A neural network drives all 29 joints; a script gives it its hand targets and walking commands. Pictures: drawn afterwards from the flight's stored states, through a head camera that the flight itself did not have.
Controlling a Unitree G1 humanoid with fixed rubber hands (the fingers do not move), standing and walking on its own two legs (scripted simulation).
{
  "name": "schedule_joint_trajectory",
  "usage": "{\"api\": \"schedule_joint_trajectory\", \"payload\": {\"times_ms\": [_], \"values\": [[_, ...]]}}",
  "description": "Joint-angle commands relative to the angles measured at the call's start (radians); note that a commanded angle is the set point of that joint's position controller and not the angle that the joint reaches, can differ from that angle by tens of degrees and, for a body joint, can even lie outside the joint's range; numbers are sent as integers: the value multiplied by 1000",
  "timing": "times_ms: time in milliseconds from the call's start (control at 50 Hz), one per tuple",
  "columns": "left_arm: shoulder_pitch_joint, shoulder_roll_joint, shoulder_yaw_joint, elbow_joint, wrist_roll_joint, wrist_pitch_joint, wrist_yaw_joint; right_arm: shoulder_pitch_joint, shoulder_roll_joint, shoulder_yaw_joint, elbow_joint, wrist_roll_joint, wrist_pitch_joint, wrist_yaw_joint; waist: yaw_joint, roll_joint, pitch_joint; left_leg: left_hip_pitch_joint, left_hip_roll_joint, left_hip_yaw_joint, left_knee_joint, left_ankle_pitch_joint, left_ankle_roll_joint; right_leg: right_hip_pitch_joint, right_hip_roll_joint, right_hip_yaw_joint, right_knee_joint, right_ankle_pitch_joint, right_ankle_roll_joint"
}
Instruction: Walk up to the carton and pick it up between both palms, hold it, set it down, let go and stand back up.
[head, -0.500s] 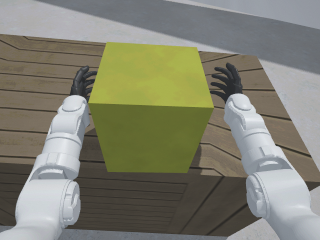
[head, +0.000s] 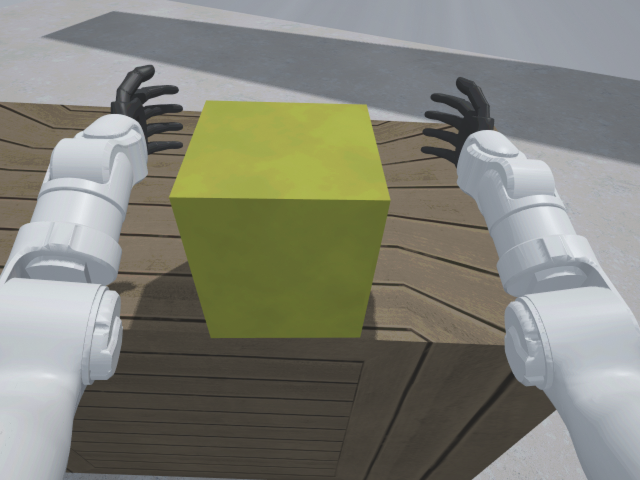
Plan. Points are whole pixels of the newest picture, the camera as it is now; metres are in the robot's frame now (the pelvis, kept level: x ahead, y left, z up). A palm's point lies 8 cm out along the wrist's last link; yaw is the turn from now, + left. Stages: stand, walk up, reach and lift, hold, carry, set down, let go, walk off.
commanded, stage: set down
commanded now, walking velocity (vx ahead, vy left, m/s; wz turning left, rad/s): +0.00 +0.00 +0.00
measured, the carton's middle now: (286, 224) +0.44 +0.01 +0.12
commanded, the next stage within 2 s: none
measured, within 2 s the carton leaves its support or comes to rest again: neither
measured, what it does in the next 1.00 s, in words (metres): stands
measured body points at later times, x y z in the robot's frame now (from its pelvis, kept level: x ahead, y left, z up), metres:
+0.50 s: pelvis +0.01 +0.00 +0.00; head +0.00 +0.02 +0.45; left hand +0.46 +0.19 +0.25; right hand +0.43 -0.21 +0.24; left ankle +0.00 +0.13 -0.74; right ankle +0.06 -0.09 -0.74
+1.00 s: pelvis -0.02 +0.01 +0.00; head -0.04 +0.01 +0.45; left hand +0.38 +0.18 +0.18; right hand +0.35 -0.23 +0.18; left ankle +0.00 +0.13 -0.74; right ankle +0.06 -0.09 -0.74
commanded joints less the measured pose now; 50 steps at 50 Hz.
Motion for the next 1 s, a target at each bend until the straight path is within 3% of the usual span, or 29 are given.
{"api": "schedule_joint_trajectory", "payload": {"times_ms": [0, 20, 80, 120, 140, 160, 200, 220, 240, 260, 280, 300, 320, 360, 380, 400, 420, 440, 560, 620, 640, 660, 740, 800, 820, 860, 920, 940, 980], "values": [[-510, 205, 36, -166, -20, -50, -14, -517, -147, -14, -220, 39, -21, -9, 9, -1, -507, -113, -28, -7, -116, 85, 37, 559, 3, 81, 22, 195, 54], [-516, 200, 39, -134, -11, -46, -12, -539, -129, -19, -178, 15, -15, -4, 28, 24, -490, -129, -29, -12, -117, 70, 41, 560, -3, 87, 34, 191, 38], [-515, 186, 26, -234, -26, -54, -17, -487, -125, -70, -209, 3, -21, -10, -28, 63, -566, -82, -38, -14, -103, 108, 23, 551, -1, 84, 40, 247, 47], [-581, 190, 15, -152, -24, -79, -10, -535, -97, -88, -139, -37, -25, 3, -28, 91, -516, -136, -27, -24, -98, 19, 25, 460, -12, 89, 37, 110, 23], [-418, 158, 62, -394, 16, -40, -1, -439, -133, -64, -310, -14, -32, 4, 0, 122, -681, 36, -27, -18, -112, 183, 12, 617, 7, 92, 22, 311, 29], [-573, 244, 57, -252, -9, -41, -17, -545, -132, -102, -270, -46, -16, -11, -29, 62, -628, -89, -41, -4, -67, 99, 23, 565, -2, 75, 44, 237, 48], [-648, 231, 32, -221, -48, -27, -15, -635, -132, -130, -253, -59, 6, -11, -40, 75, -600, -156, -36, -22, -80, 42, 24, 525, 2, 73, 56, 200, 37], [-398, 172, 55, -292, -12, -7, -13, -433, -99, -73, -262, -33, 1, -10, -11, 58, -619, -54, -37, -40, -99, 151, 29, 642, -2, 97, 55, 335, 35], [-576, 255, 76, -356, -23, -5, -16, -568, -159, -127, -347, -40, 4, -21, -19, 74, -695, -80, -44, -11, -80, 141, 22, 613, 3, 82, 57, 341, 45], [-371, 157, 60, -323, 10, 23, -23, -385, -101, -85, -252, -50, 4, -15, -37, 92, -632, -61, -34, -37, -88, 198, 8, 689, 8, 87, 67, 404, 29], [-618, 276, 69, -515, -39, 12, -18, -575, -218, -173, -491, -41, -11, -29, -53, 123, -842, -48, -49, -1, -42, 227, -14, 636, 10, 65, 82, 436, 48], [-322, 179, 77, -285, 17, 27, -27, -355, -111, -82, -276, -44, 0, -24, -33, 76, -609, -30, -36, -35, -41, 235, -10, 616, 21, 62, 86, 422, 39], [-539, 240, 109, -399, 7, 24, -25, -528, -163, -128, -370, -38, 4, -25, -26, 85, -704, -72, -46, -8, -50, 185, -5, 622, 10, 65, 65, 375, 42], [-249, 173, 132, -422, 81, 87, -27, -256, -131, -50, -317, -15, 12, -24, -13, 87, -587, 0, -39, -17, -84, 276, -5, 736, 14, 77, 59, 519, 37], [-415, 248, 129, -414, 49, 83, -43, -387, -174, -103, -349, -26, 16, -36, -44, 57, -555, -91, -51, 6, -65, 191, -5, 662, 4, 69, 65, 454, 52], [20, 114, 166, -456, 136, 119, -59, -13, -104, 8, -321, 33, 9, -36, -7, 49, -503, 53, -49, -14, -88, 344, -6, 828, 16, 86, 56, 620, 52], [-290, 230, 173, -396, 112, 97, -79, -266, -139, -29, -361, 18, 16, -39, -10, 35, -455, -82, -60, 6, -77, 221, 4, 687, -2, 79, 62, 490, 64], [-11, 134, 192, -462, 153, 95, -86, -21, -109, 25, -376, 49, -1, -37, 3, -10, -429, 24, -54, -3, -95, 310, 2, 755, 15, 88, 50, 558, 65], [226, 48, 199, -685, 180, 93, -122, 212, -38, 34, -543, 64, -33, -22, -5, 47, -230, 67, -57, 13, -112, 281, -7, 663, 23, 70, 6, 385, 47], [51, 117, 173, -977, 95, 86, -106, 68, -103, -73, -895, 19, -43, -24, -27, 73, -365, 64, -54, 34, -111, 162, -9, 579, 24, 53, -5, 236, 42], [207, 72, 161, -1031, 102, 99, -82, 206, -96, -84, -914, 13, -49, -19, -37, 90, -295, 103, -41, 23, -111, 194, -17, 571, 43, 44, 0, 248, 35], [52, 135, 151, -1115, 51, 93, -70, 79, -129, -123, -1051, -6, -53, -16, -34, 78, -369, 57, -42, 29, -90, 163, -15, 513, 43, 28, 7, 192, 39], [79, 96, 113, -1069, -4, 82, 9, 124, -104, -172, -1051, -61, -29, 30, 7, 105, -342, -11, -7, 17, -115, -59, 10, 417, 29, 37, 40, 16, 22], [134, 63, 136, -975, 18, 110, 32, 168, -108, -160, -908, -63, 21, 70, 50, 132, -318, -93, 37, -30, -167, -224, 30, 463, 30, 59, 79, -26, 9], [81, 63, 115, -945, 10, 117, 32, 118, -132, -190, -870, -63, 30, 80, 28, 137, -346, -137, 51, -39, -175, -253, 24, 482, 27, 61, 94, -30, 9], [252, 25, 165, -810, 61, 143, 12, 255, -110, -148, -742, -76, 65, 89, 51, 66, -281, -157, 53, -45, -194, -275, 52, 576, 24, 87, 91, -34, 8], [196, 81, 209, -889, 83, 143, -18, 237, -101, -134, -804, -54, 68, 68, 67, 4, -349, -146, 18, -9, -171, -154, 52, 591, 0, 122, 47, -57, 13], [19, 143, 211, -715, 43, 126, -22, 56, -81, -138, -746, -76, 81, 63, 70, -47, -256, -269, 2, 2, -158, -282, 76, 497, -18, 142, 43, -216, 13], [205, 99, 220, -766, 87, 115, -31, 244, -61, -91, -775, -47, 66, 47, 70, -89, -263, -134, -11, 16, -135, -160, 77, 576, -28, 183, -2, -163, 19]]}}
